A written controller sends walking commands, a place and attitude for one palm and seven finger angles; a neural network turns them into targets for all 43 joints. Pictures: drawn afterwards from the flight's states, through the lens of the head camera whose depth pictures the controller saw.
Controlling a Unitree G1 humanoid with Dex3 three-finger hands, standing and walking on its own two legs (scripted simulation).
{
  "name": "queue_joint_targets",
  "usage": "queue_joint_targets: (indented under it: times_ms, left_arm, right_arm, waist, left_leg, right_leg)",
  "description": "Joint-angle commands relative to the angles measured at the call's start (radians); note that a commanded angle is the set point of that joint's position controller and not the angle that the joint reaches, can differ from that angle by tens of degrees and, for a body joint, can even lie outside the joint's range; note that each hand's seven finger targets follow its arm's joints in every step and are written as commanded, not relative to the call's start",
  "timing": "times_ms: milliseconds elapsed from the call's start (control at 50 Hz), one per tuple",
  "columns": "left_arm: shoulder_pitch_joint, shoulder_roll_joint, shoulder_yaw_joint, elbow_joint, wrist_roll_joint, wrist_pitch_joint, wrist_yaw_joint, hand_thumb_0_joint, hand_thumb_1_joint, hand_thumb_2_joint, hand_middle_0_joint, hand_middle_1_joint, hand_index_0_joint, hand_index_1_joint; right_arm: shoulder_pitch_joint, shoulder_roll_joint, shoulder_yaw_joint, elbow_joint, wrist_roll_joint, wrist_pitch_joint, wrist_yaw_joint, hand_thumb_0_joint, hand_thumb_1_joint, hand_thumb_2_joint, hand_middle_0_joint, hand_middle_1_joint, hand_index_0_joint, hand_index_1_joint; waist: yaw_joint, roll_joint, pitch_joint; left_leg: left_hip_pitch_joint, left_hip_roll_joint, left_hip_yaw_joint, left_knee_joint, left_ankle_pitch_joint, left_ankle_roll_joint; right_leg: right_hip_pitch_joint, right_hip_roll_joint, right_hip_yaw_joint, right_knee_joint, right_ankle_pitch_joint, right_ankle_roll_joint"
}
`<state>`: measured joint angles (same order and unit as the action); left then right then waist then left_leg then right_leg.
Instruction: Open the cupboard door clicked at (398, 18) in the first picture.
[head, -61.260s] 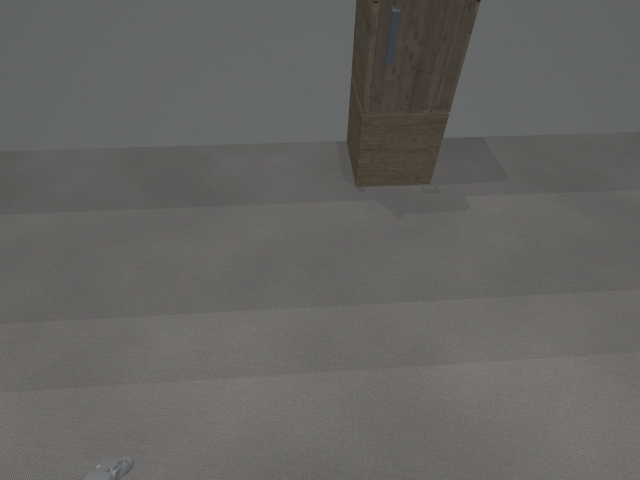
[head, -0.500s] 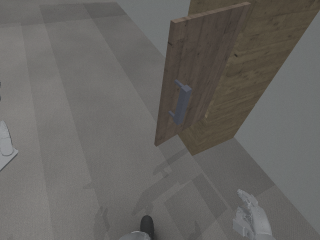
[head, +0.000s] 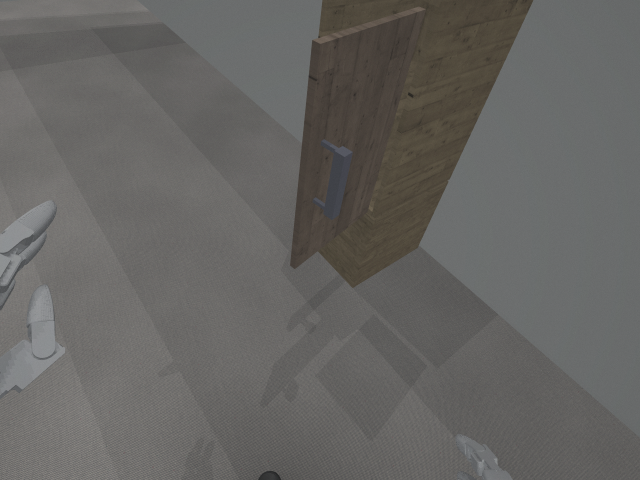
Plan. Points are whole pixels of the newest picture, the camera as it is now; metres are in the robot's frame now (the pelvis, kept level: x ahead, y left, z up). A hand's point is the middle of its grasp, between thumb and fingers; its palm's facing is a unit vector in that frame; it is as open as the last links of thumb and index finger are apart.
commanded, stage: stop stepping back and stand still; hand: left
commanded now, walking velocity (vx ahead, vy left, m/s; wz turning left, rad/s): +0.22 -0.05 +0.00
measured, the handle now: (329, 180) +0.71 -0.01 -0.06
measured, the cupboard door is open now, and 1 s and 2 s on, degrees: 100 100 100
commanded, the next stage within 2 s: let the arm hang, fingers relaxed in 1.10 s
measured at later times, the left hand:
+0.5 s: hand out of the picture +0.18 +0.29 +0.18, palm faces +0.36 -0.74 -0.57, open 7.4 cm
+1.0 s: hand (32, 322) +0.21 +0.27 +0.16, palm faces +0.44 -0.74 -0.51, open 7.4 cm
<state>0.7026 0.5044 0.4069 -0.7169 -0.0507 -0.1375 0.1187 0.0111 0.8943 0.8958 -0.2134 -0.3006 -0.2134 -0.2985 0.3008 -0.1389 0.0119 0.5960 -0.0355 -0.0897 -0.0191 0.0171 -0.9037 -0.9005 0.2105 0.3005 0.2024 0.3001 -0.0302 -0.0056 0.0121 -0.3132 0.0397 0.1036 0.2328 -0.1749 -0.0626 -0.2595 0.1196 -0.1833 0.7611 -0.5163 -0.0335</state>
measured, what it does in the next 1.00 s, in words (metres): steps on the spot: right foot, then left foot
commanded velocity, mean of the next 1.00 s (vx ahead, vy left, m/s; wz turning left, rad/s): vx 0.04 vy -0.05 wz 0.00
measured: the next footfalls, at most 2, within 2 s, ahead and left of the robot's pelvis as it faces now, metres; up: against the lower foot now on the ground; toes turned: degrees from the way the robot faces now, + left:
right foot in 0.06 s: -0.05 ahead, -0.06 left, +0.00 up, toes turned -9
left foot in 0.28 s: +0.01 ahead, +0.19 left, +0.00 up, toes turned +6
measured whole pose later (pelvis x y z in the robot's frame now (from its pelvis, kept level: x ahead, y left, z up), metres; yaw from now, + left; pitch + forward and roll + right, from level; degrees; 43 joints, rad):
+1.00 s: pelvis +0.01 +0.01 -0.02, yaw +0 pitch +0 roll +1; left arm 0.57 0.45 0.47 -0.52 -0.04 -0.22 0.18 0.01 0.89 0.90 -0.22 -0.30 -0.22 -0.30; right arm 0.17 -0.21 -0.02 0.59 0.01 -0.07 -0.07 0.02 -0.91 -0.90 0.20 0.30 0.19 0.30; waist -0.01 -0.03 0.04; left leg -0.23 0.02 0.08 0.53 -0.29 0.00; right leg -0.18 0.03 -0.12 0.53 -0.35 -0.04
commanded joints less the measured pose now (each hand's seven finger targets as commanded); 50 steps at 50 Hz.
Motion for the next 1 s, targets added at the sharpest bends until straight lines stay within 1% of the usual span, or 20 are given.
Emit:
queue_joint_targets:
  times_ms: [0, 20, 60, 80, 100, 120, 140, 220, 240, 280, 320, 420, 540, 560, 620, 640, 760, 840, 920, 980]
  left_arm:
    - [-0.094, 0.199, 0.185, -0.098, -0.004, -0.006, 0.051, 0.0, 0.9, 0.9, -0.2, -0.3, -0.2, -0.3]
    - [-0.164, 0.145, 0.156, -0.058, -0.003, -0.009, 0.046, 0.0, 0.9, 0.9, -0.2, -0.3, -0.2, -0.3]
    - [-0.377, 0.326, 0.315, -0.044, -0.017, -0.052, 0.055, 0.0, 0.9, 0.9, -0.2, -0.3, -0.2, -0.3]
    - [-0.418, 0.312, 0.309, 0.105, -0.01, -0.083, 0.058, 0.0, 0.9, 0.9, -0.2, -0.3, -0.2, -0.3]
    - [-0.312, 0.115, 0.146, 0.233, 0.007, -0.058, 0.041, 0.0, 0.9, 0.9, -0.2, -0.3, -0.2, -0.3]
    - [-0.371, 0.109, 0.101, 0.169, 0.009, -0.046, 0.033, 0.0, 0.9, 0.9, -0.2, -0.3, -0.2, -0.3]
    - [-0.353, 0.079, 0.09, 0.182, 0.015, -0.058, 0.038, 0.0, 0.9, 0.9, -0.2, -0.3, -0.2, -0.3]
    - [-0.402, 0.071, 0.025, -0.033, 0.028, -0.1, 0.058, 0.0, 0.9, 0.9, -0.2, -0.3, -0.2, -0.3]
    - [-0.41, 0.083, 0.036, -0.086, 0.022, -0.106, 0.059, 0.0, 0.9, 0.9, -0.2, -0.3, -0.2, -0.3]
    - [-0.446, 0.144, 0.108, -0.224, 0.018, -0.139, 0.064, 0.0, 0.9, 0.9, -0.2, -0.3, -0.2, -0.3]
    - [-0.365, 0.272, 0.228, -0.25, 0.022, -0.157, 0.05, 0.0, 0.9, 0.9, -0.2, -0.3, -0.2, -0.3]
    - [-0.053, 0.12, 0.233, -0.088, -0.006, -0.119, 0.042, 0.0, 0.9, 0.9, -0.2, -0.3, -0.2, -0.3]
    - [-0.078, 0.079, 0.178, 0.092, -0.013, -0.081, 0.033, 0.0, 0.9, 0.9, -0.2, -0.3, -0.2, -0.3]
    - [-0.078, 0.087, 0.182, 0.119, -0.008, -0.078, 0.037, 0.0, 0.9, 0.9, -0.2, -0.3, -0.2, -0.3]
    - [-0.128, 0.118, 0.167, 0.101, 0.002, -0.069, 0.055, 0.0, 0.9, 0.9, -0.2, -0.3, -0.2, -0.3]
    - [-0.119, 0.091, 0.135, 0.07, 0.004, -0.073, 0.057, 0.0, 0.9, 0.9, -0.2, -0.3, -0.2, -0.3]
    - [-0.149, 0.128, 0.186, -0.054, 0.022, -0.124, 0.093, 0.0, 0.9, 0.9, -0.2, -0.3, -0.2, -0.3]
    - [-0.114, 0.114, 0.198, -0.036, 0.003, -0.129, 0.102, 0.0, 0.9, 0.9, -0.2, -0.3, -0.2, -0.3]
    - [-0.073, 0.097, 0.199, 0.054, 0.008, -0.125, 0.08, 0.0, 0.9, 0.9, -0.2, -0.3, -0.2, -0.3]
    - [-0.132, 0.053, 0.125, 0.08, 0.016, -0.117, 0.059, 0.0, 0.9, 0.9, -0.2, -0.3, -0.2, -0.3]
  right_arm:
    - [-0.135, -0.127, -0.055, -0.1, 0.046, -0.019, -0.046, 0.0, -0.9, -0.9, 0.2, 0.3, 0.2, 0.3]
    - [-0.144, -0.154, -0.07, -0.082, 0.051, -0.018, -0.054, 0.0, -0.9, -0.9, 0.2, 0.3, 0.2, 0.3]
    - [-0.18, -0.197, -0.058, -0.092, 0.024, -0.014, -0.046, 0.0, -0.9, -0.9, 0.2, 0.3, 0.2, 0.3]
    - [-0.203, -0.165, -0.038, -0.114, 0.015, -0.021, -0.032, 0.0, -0.9, -0.9, 0.2, 0.3, 0.2, 0.3]
    - [-0.16, -0.163, -0.057, -0.089, 0.03, -0.014, -0.044, 0.0, -0.9, -0.9, 0.2, 0.3, 0.2, 0.3]
    - [-0.215, -0.2, -0.083, -0.108, 0.044, -0.019, -0.054, 0.0, -0.9, -0.9, 0.2, 0.3, 0.2, 0.3]
    - [-0.242, -0.19, -0.064, -0.092, 0.034, -0.027, -0.073, 0.0, -0.9, -0.9, 0.2, 0.3, 0.2, 0.3]
    - [-0.2, -0.167, -0.028, -0.087, 0.022, -0.064, -0.093, 0.0, -0.9, -0.9, 0.2, 0.3, 0.2, 0.3]
    - [-0.165, -0.172, -0.03, -0.096, 0.021, -0.072, -0.093, 0.0, -0.9, -0.9, 0.2, 0.3, 0.2, 0.3]
    - [-0.14, -0.199, -0.049, -0.132, 0.019, -0.084, -0.079, 0.0, -0.9, -0.9, 0.2, 0.3, 0.2, 0.3]
    - [-0.127, -0.163, -0.042, -0.097, -0.003, -0.106, -0.065, 0.0, -0.9, -0.9, 0.2, 0.3, 0.2, 0.3]
    - [-0.126, -0.181, -0.072, -0.123, 0.024, -0.094, -0.024, 0.0, -0.9, -0.9, 0.2, 0.3, 0.2, 0.3]
    - [-0.126, -0.196, -0.075, -0.13, 0.036, -0.045, -0.037, 0.0, -0.9, -0.9, 0.2, 0.3, 0.2, 0.3]
    - [-0.121, -0.189, -0.07, -0.125, 0.04, -0.041, -0.037, 0.0, -0.9, -0.9, 0.2, 0.3, 0.2, 0.3]
    - [-0.152, -0.162, -0.061, -0.128, 0.063, -0.041, -0.035, 0.0, -0.9, -0.9, 0.2, 0.3, 0.2, 0.3]
    - [-0.155, -0.164, -0.069, -0.122, 0.066, -0.039, -0.034, 0.0, -0.9, -0.9, 0.2, 0.3, 0.2, 0.3]
    - [-0.216, -0.135, -0.037, -0.144, 0.042, -0.034, -0.068, 0.0, -0.9, -0.9, 0.2, 0.3, 0.2, 0.3]
    - [-0.172, -0.155, -0.052, -0.137, 0.041, -0.028, -0.072, 0.0, -0.9, -0.9, 0.2, 0.3, 0.2, 0.3]
    - [-0.174, -0.173, -0.065, -0.135, 0.046, -0.025, -0.056, 0.0, -0.9, -0.9, 0.2, 0.3, 0.2, 0.3]
    - [-0.159, -0.183, -0.056, -0.131, 0.051, -0.022, -0.047, 0.0, -0.9, -0.9, 0.2, 0.3, 0.2, 0.3]
  waist:
    - [0.051, -0.217, -0.118]
    - [0.022, -0.253, -0.058]
    - [-0.027, -0.169, 0.053]
    - [-0.055, -0.16, 0.047]
    - [-0.008, -0.193, 0.003]
    - [0.003, -0.193, 0.061]
    - [0.016, -0.012, 0.138]
    - [0.009, 0.05, 0.134]
    - [-0.004, 0.089, 0.084]
    - [0.002, 0.412, -0.019]
    - [0.006, 0.337, -0.015]
    - [0.027, 0.292, -0.102]
    - [0.008, 0.123, -0.065]
    - [0.006, 0.068, -0.078]
    - [0.016, -0.221, -0.163]
    - [0.017, -0.232, -0.181]
    - [0.031, -0.076, -0.137]
    - [0.019, 0.025, -0.118]
    - [0.034, 0.243, -0.087]
    - [0.019, 0.17, -0.038]
  left_leg:
    - [-0.114, -0.036, 0.09, 0.677, -0.252, -0.052]
    - [-0.237, -0.04, -0.122, 1.012, -0.322, 0.015]
    - [-0.347, 0.069, -0.23, 1.197, -0.211, 0.042]
    - [-0.224, 0.112, -0.168, 1.094, -0.17, 0.027]
    - [-0.305, 0.049, -0.072, 0.949, -0.151, 0.043]
    - [-0.294, 0.066, -0.094, 0.872, -0.154, 0.045]
    - [-0.248, 0.074, -0.059, 0.778, -0.188, 0.059]
    - [0.02, 0.007, 0.038, 0.317, -0.203, 0.074]
    - [0.109, 0.004, 0.008, 0.224, -0.165, 0.084]
    - [0.332, 0.298, -0.509, 0.08, 0.121, 0.208]
    - [0.219, 0.343, -0.548, 0.022, 0.162, 0.243]
    - [0.13, 0.221, -0.126, 0.114, 0.187, 0.149]
    - [-0.053, 0.207, -0.09, 0.206, 0.003, 0.121]
    - [-0.057, 0.171, -0.076, 0.258, -0.011, 0.108]
    - [-0.181, -0.02, -0.063, 0.665, -0.32, 0.049]
    - [-0.192, -0.011, -0.091, 0.758, -0.345, 0.05]
    - [-0.121, -0.009, -0.031, 0.491, -0.199, 0.055]
    - [0.1, -0.019, -0.04, 0.213, 0.069, 0.065]
    - [0.196, 0.181, -0.234, 0.183, 0.524, 0.148]
    - [0.094, 0.153, -0.162, 0.196, 0.422, 0.108]
  right_leg:
    - [0.092, -0.259, 0.179, -0.469, 0.012, -0.158]
    - [-0.097, -0.418, 0.406, -0.514, 0.073, -0.231]
    - [-0.292, -0.576, 0.567, -0.62, -0.151, -0.27]
    - [-0.35, -0.523, 0.48, -0.6, -0.16, -0.096]
    - [-0.123, -0.384, 0.348, -0.57, -0.309, -0.133]
    - [-0.162, -0.393, 0.441, -0.564, -0.34, -0.145]
    - [-0.18, -0.402, 0.434, -0.57, -0.261, -0.167]
    - [-0.11, -0.327, 0.236, -0.399, -0.002, -0.119]
    - [-0.095, -0.26, 0.157, -0.23, 0.126, -0.078]
    - [-0.335, -0.091, 0.057, 0.189, -0.024, 0.029]
    - [-0.329, -0.133, 0.174, 0.299, -0.061, 0.035]
    - [-0.082, -0.112, 0.092, -0.015, 0.175, 0.051]
    - [0.144, -0.089, 0.048, -0.261, 0.23, 0.055]
    - [0.177, -0.114, 0.086, -0.316, 0.278, 0.043]
    - [0.248, -0.414, 0.475, -0.384, 0.809, -0.099]
    - [0.295, -0.429, 0.439, -0.359, 0.899, -0.096]
    - [0.29, -0.361, 0.276, -0.321, 0.913, -0.11]
    - [0.199, -0.298, 0.237, -0.305, 0.752, -0.029]
    - [0.025, -0.147, 0.157, -0.231, 0.348, 0.049]
    - [0.109, -0.153, 0.164, -0.333, 0.42, 0.04]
